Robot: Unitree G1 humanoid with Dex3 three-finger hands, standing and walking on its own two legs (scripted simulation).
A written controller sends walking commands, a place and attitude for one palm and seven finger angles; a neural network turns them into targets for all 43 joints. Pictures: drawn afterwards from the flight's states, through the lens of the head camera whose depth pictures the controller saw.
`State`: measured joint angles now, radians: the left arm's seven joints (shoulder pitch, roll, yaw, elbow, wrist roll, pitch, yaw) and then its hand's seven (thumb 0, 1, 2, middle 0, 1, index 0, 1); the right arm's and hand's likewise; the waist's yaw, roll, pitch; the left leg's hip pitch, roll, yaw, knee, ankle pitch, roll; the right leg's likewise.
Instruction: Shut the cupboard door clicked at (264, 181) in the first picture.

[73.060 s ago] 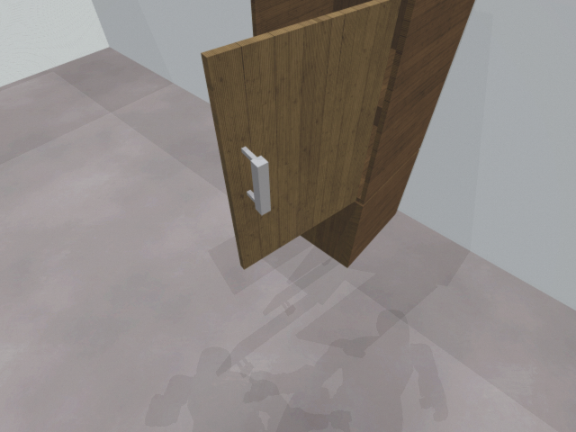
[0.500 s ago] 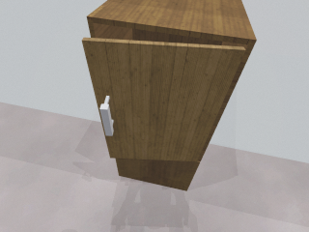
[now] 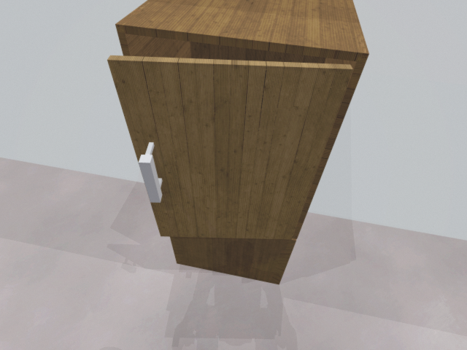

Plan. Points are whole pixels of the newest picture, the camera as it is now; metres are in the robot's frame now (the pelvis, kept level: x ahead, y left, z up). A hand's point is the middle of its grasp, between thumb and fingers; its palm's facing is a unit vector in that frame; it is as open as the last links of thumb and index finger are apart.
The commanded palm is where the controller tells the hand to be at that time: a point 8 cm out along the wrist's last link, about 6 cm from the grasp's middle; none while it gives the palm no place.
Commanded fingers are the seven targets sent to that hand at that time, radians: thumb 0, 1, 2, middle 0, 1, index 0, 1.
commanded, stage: raise the hand and make a fist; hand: left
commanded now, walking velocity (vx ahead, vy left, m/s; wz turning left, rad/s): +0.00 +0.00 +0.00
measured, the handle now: (153, 172) +0.48 +0.21 -0.01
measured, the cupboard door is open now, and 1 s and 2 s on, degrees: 11 11 11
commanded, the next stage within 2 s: bring the fist close to the handle in 2.00 s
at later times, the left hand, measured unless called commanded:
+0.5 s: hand out of the picture +0.14 +0.15 -0.08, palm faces +0.09 -1.00 +0.03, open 6.2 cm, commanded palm +0.12 +0.21 -0.05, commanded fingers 0.00 0.90 0.90 -0.58 -0.72 -0.58 -0.72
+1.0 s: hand (141, 301) +0.21 +0.17 -0.04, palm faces +0.09 -1.00 -0.04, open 3.9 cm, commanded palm +0.17 +0.22 -0.03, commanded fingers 0.00 0.90 0.90 -1.04 -1.22 -1.04 -1.22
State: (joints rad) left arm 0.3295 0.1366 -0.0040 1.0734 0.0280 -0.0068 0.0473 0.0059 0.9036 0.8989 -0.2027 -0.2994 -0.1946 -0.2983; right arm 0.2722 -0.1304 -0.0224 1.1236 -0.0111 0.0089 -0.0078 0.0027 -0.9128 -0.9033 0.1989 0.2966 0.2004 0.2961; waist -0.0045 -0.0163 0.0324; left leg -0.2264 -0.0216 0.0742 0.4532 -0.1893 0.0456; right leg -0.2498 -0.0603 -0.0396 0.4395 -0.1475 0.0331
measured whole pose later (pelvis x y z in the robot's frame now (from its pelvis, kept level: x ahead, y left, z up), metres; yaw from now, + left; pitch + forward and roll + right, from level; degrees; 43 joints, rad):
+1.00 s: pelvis +0.03 -0.03 -0.10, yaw +3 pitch +15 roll -2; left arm 0.55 0.22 0.17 -0.15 -0.30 -0.39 -0.27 0.02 0.90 0.90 -0.87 -1.03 -0.86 -1.03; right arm 0.26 -0.22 -0.02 0.54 0.02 -0.19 -0.06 0.01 -0.90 -0.90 0.20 0.30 0.20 0.30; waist 0.01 0.03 -0.14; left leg -0.92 0.00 -0.04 1.21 -0.56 0.01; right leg -0.90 0.00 -0.07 1.17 -0.53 -0.02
